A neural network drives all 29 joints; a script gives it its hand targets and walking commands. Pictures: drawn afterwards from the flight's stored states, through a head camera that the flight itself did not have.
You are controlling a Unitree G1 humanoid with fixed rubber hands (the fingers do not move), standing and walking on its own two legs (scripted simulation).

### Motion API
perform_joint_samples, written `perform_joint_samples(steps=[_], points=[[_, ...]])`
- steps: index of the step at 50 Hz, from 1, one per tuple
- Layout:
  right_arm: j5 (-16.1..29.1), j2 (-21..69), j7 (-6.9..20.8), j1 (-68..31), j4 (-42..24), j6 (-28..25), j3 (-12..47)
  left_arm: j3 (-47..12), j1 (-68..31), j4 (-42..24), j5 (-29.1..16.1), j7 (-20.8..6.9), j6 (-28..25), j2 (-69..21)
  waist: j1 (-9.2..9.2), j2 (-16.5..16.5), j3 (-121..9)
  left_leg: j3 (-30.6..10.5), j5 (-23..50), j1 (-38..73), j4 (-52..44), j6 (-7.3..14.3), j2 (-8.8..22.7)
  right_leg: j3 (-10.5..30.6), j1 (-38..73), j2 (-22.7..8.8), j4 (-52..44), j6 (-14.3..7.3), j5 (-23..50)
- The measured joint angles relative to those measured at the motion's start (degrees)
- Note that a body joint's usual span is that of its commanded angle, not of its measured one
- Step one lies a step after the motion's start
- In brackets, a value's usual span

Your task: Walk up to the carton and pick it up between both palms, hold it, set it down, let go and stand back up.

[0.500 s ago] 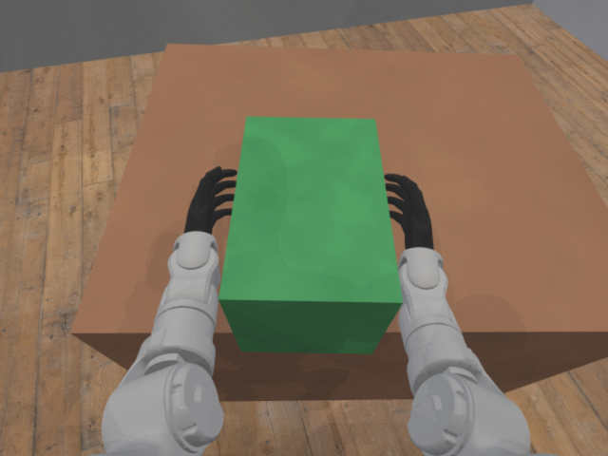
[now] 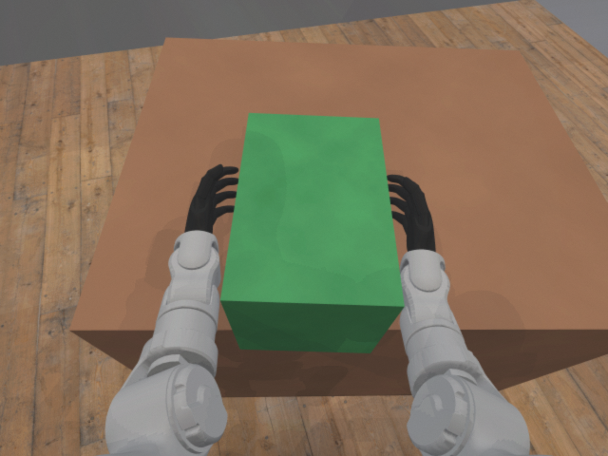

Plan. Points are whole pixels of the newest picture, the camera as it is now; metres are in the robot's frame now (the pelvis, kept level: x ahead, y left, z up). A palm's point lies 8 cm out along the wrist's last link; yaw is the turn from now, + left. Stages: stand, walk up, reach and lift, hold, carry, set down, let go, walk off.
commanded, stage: set down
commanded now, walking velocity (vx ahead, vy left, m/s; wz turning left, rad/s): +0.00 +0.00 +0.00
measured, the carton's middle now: (309, 233) +0.43 +0.00 -0.01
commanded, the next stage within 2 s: none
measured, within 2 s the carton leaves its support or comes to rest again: neither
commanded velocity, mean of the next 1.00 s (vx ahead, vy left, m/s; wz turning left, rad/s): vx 0.00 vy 0.00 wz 0.00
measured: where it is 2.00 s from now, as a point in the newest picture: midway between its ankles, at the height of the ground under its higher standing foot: outside the picture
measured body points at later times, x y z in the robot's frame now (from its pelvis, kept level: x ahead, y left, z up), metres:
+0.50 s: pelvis +0.00 +0.00 -0.02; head +0.10 +0.02 +0.42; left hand +0.45 +0.15 +0.01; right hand +0.42 -0.15 +0.00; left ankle -0.02 +0.10 -0.75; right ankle +0.00 -0.11 -0.75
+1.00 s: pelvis -0.03 -0.01 -0.03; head +0.05 +0.01 +0.41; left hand +0.45 +0.20 +0.06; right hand +0.44 -0.21 +0.06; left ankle -0.02 +0.10 -0.75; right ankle +0.00 -0.11 -0.75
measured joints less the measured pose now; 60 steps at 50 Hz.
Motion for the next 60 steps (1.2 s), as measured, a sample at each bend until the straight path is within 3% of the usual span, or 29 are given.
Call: perform_joint_samples(steps=[8,13,18,23,34,39,46,52,60], points=[[0.18,-0.20,0.12,-0.47,0.52,0.60,0.18,0.71,-0.49,0.68,0.38,0.09,-0.63,0.30,-0.05,-0.21,0.01,0.21,-0.08,-0.43,0.33,-0.03,0.09,0.19,-0.67,0.05,0.66,-0.05,-0.19],[2.95,-0.82,-0.51,-1.71,3.36,1.49,2.38,-0.52,-0.79,3.36,-0.69,1.99,-1.52,2.39,-0.45,-0.73,-0.56,0.89,-0.33,-1.30,0.90,-0.14,0.44,0.83,-1.85,0.35,1.28,-0.18,-0.21],[14.66,-4.89,-2.65,-4.74,11.71,3.83,13.06,-9.03,-2.55,11.08,-10.30,5.63,-2.61,7.79,-0.87,-0.99,-2.65,1.76,-1.51,-6.06,4.07,-0.27,1.24,1.64,-6.54,1.00,3.52,-0.46,-0.49],[24.14,-7.67,-4.13,-7.49,17.45,4.34,21.14,-16.64,-6.38,19.69,-19.85,7.28,-5.95,11.50,-0.79,-0.08,-6.61,1.88,-3.30,-13.59,8.88,-0.43,1.90,1.72,-13.74,1.40,7.36,-0.57,-1.64],[36.89,-14.96,-4.81,-13.49,29.02,0.42,32.59,-25.28,-12.64,34.54,-31.80,5.03,-11.36,17.32,0.62,2.89,-12.52,0.96,-6.79,-20.28,17.42,-1.67,2.08,0.88,-19.50,1.14,14.63,-0.22,-5.70],[43.78,-19.13,-3.74,-15.28,31.18,0.82,37.93,-30.41,-12.90,35.66,-38.46,3.69,-11.50,19.84,0.27,2.44,-12.20,0.45,-7.44,-20.45,18.34,-1.56,2.02,0.39,-19.94,1.05,16.33,-0.34,-6.32],[53.11,-23.28,-0.67,-17.16,27.13,5.53,45.11,-38.49,-14.57,31.10,-45.70,3.03,-9.28,22.65,-0.49,0.67,-12.62,0.24,-6.72,-22.92,19.04,-1.08,2.21,0.10,-22.73,1.18,17.73,-0.90,-5.68],[54.42,-23.65,0.74,-19.22,24.97,10.41,45.15,-41.02,-17.25,28.76,-46.82,2.78,-4.94,22.32,-0.78,0.89,-13.89,0.27,-5.46,-23.92,18.50,-1.10,2.15,0.08,-23.92,1.12,17.61,-1.22,-4.64],[52.25,-23.00,-0.94,-21.34,22.29,16.60,44.22,-39.47,-22.24,30.43,-46.53,2.42,0.64,23.17,-0.79,0.30,-12.78,0.98,-2.71,-20.18,14.30,-1.11,1.68,0.75,-21.34,0.78,15.54,-1.41,-2.89]])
